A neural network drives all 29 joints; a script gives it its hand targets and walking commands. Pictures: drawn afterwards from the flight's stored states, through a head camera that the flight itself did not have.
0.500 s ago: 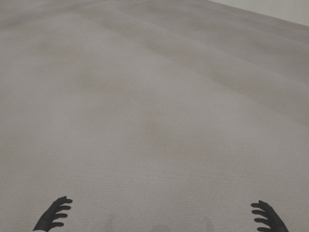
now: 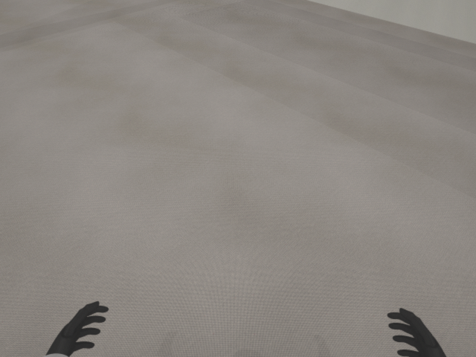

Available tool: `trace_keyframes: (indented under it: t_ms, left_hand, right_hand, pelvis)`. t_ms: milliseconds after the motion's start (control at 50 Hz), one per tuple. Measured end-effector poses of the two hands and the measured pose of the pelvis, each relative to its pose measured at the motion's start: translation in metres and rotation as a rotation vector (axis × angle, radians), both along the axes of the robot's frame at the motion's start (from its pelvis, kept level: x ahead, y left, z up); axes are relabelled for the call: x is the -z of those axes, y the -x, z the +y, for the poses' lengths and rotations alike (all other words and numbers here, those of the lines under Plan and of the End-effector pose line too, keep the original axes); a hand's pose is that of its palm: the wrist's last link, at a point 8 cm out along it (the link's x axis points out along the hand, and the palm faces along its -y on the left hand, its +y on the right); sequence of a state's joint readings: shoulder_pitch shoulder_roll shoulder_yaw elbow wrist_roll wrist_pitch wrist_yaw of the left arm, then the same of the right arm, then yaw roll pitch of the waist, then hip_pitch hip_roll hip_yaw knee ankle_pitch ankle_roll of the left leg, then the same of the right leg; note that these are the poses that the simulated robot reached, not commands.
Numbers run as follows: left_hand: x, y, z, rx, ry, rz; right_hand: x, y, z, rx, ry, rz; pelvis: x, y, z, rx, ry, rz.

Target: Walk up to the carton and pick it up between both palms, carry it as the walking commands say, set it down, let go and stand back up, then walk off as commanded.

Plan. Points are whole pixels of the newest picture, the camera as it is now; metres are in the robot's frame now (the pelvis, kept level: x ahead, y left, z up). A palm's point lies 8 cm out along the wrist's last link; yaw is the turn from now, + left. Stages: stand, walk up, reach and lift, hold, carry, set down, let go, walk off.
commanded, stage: stand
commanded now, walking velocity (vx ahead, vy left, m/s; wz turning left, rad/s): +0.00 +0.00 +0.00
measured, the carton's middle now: out of the picture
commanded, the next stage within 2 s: walk up in 1.40 s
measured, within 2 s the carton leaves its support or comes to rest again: neither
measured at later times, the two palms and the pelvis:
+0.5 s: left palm out of the picture +0.15 +0.30 -0.05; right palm out of the picture +0.15 -0.29 -0.05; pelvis -0.01 +0.00 +0.00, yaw +0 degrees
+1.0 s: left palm out of the picture +0.15 +0.30 -0.05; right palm out of the picture +0.15 -0.29 -0.05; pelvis -0.01 +0.00 +0.01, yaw +0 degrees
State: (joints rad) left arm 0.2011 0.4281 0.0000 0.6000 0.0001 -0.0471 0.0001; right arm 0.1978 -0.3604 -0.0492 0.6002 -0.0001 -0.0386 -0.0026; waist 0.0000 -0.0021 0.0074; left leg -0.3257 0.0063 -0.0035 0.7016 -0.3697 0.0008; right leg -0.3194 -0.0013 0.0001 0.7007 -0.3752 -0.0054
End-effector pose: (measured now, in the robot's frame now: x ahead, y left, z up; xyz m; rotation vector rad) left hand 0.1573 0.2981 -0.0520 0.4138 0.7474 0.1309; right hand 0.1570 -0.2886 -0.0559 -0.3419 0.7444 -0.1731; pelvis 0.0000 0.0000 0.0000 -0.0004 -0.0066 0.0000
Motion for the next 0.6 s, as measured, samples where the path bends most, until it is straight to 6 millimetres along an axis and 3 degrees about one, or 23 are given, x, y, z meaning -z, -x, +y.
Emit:
trace_keyframes:
  t_ms: [600]
  left_hand:
    - [-0.0026, 0.0082, 0.0037, 0.000, 0.004, -0.009]
  right_hand:
    - [-0.0069, 0.0074, 0.0014, -0.001, 0.012, -0.011]
  pelvis:
    - [-0.0027, 0.0086, 0.0035, 0.000, 0.005, -0.011]
